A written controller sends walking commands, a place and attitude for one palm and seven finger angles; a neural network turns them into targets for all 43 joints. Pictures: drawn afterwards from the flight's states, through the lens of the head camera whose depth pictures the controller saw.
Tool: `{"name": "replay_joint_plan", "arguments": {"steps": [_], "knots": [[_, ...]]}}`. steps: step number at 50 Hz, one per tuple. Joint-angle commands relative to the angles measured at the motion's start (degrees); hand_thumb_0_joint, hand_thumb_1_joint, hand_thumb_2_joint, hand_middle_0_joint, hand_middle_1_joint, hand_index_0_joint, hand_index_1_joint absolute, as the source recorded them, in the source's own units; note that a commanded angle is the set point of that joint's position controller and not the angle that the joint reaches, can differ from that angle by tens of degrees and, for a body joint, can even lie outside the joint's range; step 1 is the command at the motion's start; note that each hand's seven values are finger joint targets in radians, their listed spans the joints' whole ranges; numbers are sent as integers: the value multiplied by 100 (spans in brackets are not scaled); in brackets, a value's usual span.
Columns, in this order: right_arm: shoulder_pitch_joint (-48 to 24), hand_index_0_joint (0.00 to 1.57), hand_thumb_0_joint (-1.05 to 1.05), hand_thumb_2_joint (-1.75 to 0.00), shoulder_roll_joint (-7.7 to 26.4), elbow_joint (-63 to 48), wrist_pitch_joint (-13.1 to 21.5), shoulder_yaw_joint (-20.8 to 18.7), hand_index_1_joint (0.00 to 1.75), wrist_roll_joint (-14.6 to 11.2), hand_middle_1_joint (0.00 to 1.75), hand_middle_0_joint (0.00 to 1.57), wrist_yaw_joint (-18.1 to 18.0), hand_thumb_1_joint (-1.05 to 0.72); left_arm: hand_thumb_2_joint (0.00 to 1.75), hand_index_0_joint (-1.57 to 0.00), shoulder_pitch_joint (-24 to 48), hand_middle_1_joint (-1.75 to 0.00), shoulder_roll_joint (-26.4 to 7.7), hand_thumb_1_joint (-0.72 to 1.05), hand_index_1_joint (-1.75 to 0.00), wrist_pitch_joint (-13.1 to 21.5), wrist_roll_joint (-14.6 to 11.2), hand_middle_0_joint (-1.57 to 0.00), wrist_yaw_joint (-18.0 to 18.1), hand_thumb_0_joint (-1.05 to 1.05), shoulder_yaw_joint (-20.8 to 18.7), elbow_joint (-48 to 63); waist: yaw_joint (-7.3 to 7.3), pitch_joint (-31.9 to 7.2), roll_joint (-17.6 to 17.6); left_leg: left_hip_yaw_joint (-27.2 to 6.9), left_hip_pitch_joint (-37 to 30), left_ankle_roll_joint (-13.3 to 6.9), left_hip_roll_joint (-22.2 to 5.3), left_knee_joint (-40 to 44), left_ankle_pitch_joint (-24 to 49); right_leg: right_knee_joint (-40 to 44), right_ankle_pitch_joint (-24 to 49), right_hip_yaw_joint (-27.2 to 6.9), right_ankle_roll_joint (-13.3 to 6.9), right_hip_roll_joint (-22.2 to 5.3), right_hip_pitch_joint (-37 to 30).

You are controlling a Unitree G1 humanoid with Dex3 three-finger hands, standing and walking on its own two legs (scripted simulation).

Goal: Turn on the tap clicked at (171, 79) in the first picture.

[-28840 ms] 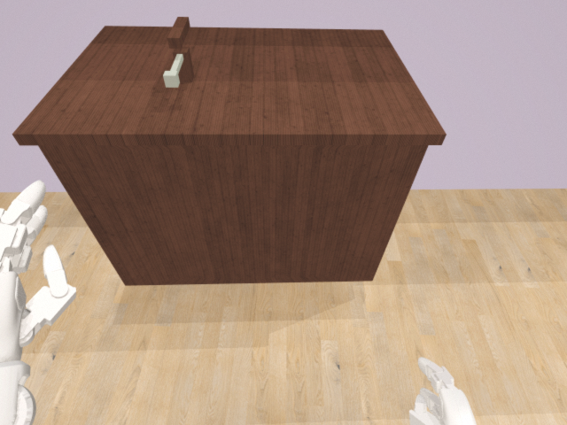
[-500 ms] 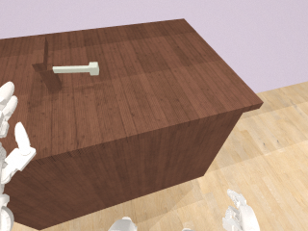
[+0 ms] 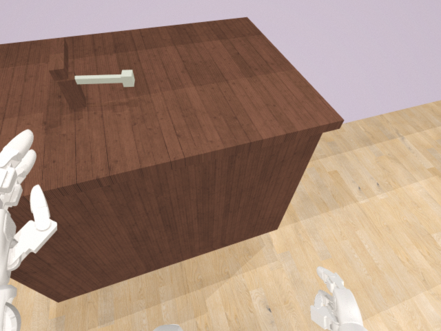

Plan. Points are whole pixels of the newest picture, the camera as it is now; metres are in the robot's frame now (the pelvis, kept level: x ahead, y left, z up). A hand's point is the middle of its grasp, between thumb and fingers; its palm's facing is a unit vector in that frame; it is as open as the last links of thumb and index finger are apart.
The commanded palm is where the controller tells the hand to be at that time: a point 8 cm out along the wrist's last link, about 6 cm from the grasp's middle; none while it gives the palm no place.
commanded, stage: stop stepping back and stand still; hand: left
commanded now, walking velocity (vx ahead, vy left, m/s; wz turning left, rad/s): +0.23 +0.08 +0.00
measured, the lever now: (128, 78) +0.63 +0.25 +0.10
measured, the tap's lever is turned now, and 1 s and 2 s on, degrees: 77 77 77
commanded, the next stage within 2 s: stand and check the lever's angle in 1.02 s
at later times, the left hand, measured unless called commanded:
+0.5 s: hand out of the picture +0.10 +0.22 +0.17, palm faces +0.44 -0.83 -0.35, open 7.4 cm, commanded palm +0.04 +0.27 +0.18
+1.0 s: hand out of the picture +0.06 +0.19 +0.17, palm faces +0.48 -0.78 -0.39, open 7.4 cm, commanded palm +0.00 +0.23 +0.18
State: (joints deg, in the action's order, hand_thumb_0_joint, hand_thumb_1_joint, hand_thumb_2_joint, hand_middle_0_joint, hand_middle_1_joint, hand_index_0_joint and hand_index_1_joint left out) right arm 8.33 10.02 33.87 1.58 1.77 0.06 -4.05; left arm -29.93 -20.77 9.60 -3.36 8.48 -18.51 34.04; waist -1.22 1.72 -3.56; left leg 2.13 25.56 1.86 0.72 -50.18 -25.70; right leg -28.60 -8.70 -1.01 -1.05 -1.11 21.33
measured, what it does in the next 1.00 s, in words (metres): walks backwards: left foot, then right foot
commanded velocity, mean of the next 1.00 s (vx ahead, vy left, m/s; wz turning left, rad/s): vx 0.16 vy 0.05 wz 0.00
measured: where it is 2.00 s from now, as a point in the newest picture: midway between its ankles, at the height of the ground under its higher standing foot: outside the picture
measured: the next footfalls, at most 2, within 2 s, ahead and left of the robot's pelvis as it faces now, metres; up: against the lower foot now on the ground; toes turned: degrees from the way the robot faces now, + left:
left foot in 0.08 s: +0.01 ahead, +0.15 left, +0.00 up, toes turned +4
right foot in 0.64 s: -0.02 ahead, -0.13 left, +0.00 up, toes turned +3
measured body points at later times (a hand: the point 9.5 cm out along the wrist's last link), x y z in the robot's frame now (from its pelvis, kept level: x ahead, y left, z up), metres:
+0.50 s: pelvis -0.12 -0.02 -0.02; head -0.13 -0.02 +0.43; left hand +0.07 +0.26 +0.18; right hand +0.05 -0.24 -0.10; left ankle -0.09 +0.12 -0.74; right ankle -0.03 -0.10 -0.70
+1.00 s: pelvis -0.13 -0.06 -0.01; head -0.14 -0.07 +0.44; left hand +0.03 +0.23 +0.19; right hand +0.05 -0.30 -0.09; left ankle -0.12 +0.09 -0.74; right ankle -0.07 -0.13 -0.74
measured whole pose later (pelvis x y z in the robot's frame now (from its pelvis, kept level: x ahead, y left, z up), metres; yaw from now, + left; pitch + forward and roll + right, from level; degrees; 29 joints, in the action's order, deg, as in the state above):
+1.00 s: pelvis -0.13 -0.06 -0.01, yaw +5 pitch -3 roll +2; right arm 12.8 14.4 35.3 6.1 -1.2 -0.7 -5.2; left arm -26.4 -20.5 7.6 -2.7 9.8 -18.8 27.4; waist -1.1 1.1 -0.1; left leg 2.8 13.1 -0.2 -1.7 -30.9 -15.0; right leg -34.5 -14.8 3.6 -2.3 0.2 18.5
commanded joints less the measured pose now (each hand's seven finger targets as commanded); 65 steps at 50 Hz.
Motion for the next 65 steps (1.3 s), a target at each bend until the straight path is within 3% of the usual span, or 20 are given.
{"name": "replay_joint_plan", "arguments": {"steps": [1,4,6,12,15,20,22,23,25,30,31,32,35,38,42,48,53,56,59,65], "knots": [[-76,20,0,-90,683,-961,206,-367,30,-25,30,20,-98,-90,90,-20,46,-30,-1011,90,-30,318,-23,-20,258,0,-891,1142,-20,-1344,-181,58,-1279,-248,-282,2482,1006,301,1005,-943,-267,-1258,-704],[-82,20,0,-90,1030,-1197,451,-511,30,-124,30,20,-137,-90,90,-20,79,-30,-1108,90,-30,328,-62,-20,326,0,-954,1560,103,-1177,1887,-1546,-1872,-990,-1928,3266,2660,-1627,-1744,151,279,166,529],[3,20,0,-90,842,-977,653,-475,30,-39,30,20,-80,-90,90,-20,260,-30,-1130,90,-30,242,-22,-20,320,0,-1022,1543,-73,-787,2074,-1755,-1398,-1160,-1768,3279,2140,-2743,-1776,-208,234,111,835],[-246,20,0,-90,986,-819,714,-405,30,-80,30,20,5,-90,90,-20,692,-30,-780,90,-30,143,141,-20,158,0,-547,682,74,-170,672,-501,286,-515,-639,2158,-1112,627,-1026,90,38,-30,-1197],[-164,20,0,-90,783,-520,617,-407,30,-33,30,20,7,-90,90,-20,1086,-30,-907,90,-30,50,76,-20,102,0,-514,537,-4,-358,-1286,-64,-560,-301,-18,-1150,-152,2071,-3895,-2466,-866,-1646,708],[-273,20,0,-90,682,-459,526,-145,30,17,30,20,-112,-90,90,-20,1072,-30,-990,90,-30,-93,58,-20,223,0,-584,800,-102,-420,313,11,-1691,-504,-192,1812,-421,522,-3329,-697,-445,-817,1205],[-192,20,0,-90,936,-620,648,-228,30,0,30,20,-112,-90,90,-20,1294,-30,-1030,90,-30,18,89,-20,310,0,-702,1256,-79,-310,2640,-2624,-1254,-1253,-1753,4091,-2299,-2719,-2174,562,145,539,1295],[-284,20,0,-90,851,-827,745,-354,30,-12,30,20,-143,-90,90,-20,1381,-30,-1388,90,-30,116,168,-20,354,0,-1035,1246,34,-534,2298,-2966,-617,-1603,-2162,4261,-1941,-3954,-1839,66,163,276,1030],[-215,20,0,-90,752,-498,722,-302,30,-72,30,20,42,-90,90,-20,826,-30,-956,90,-30,28,132,-20,236,0,-741,464,9,7,1259,-2568,-341,-1466,-1863,4102,-1858,-3874,-1521,-122,124,-30,1322],[-323,20,0,-90,875,-647,664,-311,30,10,30,20,-47,-90,90,-20,559,-30,-762,90,-30,-16,80,-20,138,0,-549,84,264,-172,960,-611,634,-652,-823,2190,-1215,368,-1464,585,-84,238,-1794],[-260,20,0,-90,832,-666,619,-378,30,5,30,20,-35,-90,90,-20,687,-30,-759,90,-30,-1,128,-20,76,0,-465,165,253,-139,-412,6,1105,-494,-260,221,-643,1085,-1559,-620,-450,-505,-1903],[-312,20,0,-90,778,-744,625,-390,30,-42,30,20,-20,-90,90,-20,1020,-30,-1066,90,-30,11,99,-20,44,0,-644,413,211,-273,-1657,-48,1403,-345,62,-1587,-329,2109,-2196,-3039,-942,-1875,-1395],[-74,20,0,-90,732,-357,630,-365,30,-16,30,20,53,-90,90,-20,1142,-30,-1077,90,-30,118,57,-20,-12,0,-663,276,-59,-297,-260,-522,795,-213,-388,-1745,664,1869,-3237,-2382,-870,-1763,-279],[-233,20,0,-90,650,-443,658,-289,30,-37,30,20,-60,-90,90,-20,1045,-30,-1026,90,-30,164,21,-20,42,0,-632,407,-83,-300,-244,-95,-254,-265,-386,-140,791,1744,-2599,-1271,-591,-1474,132],[-200,20,0,-90,642,-627,782,-291,30,22,30,20,-144,-90,90,-20,860,-30,-1023,90,-30,158,49,-20,236,0,-655,652,79,-536,-250,426,-1524,-468,-67,1886,314,1546,-2982,-1172,-512,-1320,-51],[-176,20,0,-90,941,-770,722,-438,30,-90,30,20,-101,-90,90,-20,740,-30,-1039,90,-30,158,53,-20,257,0,-798,582,112,-411,1494,-1212,-707,-875,-1131,3413,-1218,-299,-1742,-36,151,-86,-542],[-143,20,0,-90,777,-692,758,-400,30,-69,30,20,16,-90,90,-20,653,-30,-843,90,-30,145,54,-20,163,0,-618,186,61,-272,-762,-139,-268,-386,-199,988,582,1481,-1555,-1937,-418,-1340,-948],[-171,20,0,-90,789,-689,750,-355,30,-53,30,20,53,-90,90,-20,790,-30,-923,90,-30,183,27,-20,191,0,-631,570,53,-669,-88,-309,-1022,-396,-340,1899,1051,952,-151,-1292,-497,-1355,-1150],[-366,20,0,-90,907,-756,735,-337,30,-1,30,20,-27,-90,90,-20,734,-30,-890,90,-30,204,16,-20,216,0,-592,780,123,-515,772,-757,-1556,-528,-701,2738,1461,515,-480,-558,-102,-488,-699],[-368,20,0,-90,845,-761,714,-296,30,-17,30,20,-44,-90,90,-20,740,-30,-838,90,-30,163,37,-20,208,0,-644,496,153,-763,595,-697,-1401,-493,-748,2748,2056,308,445,-222,17,-260,-1267]]}}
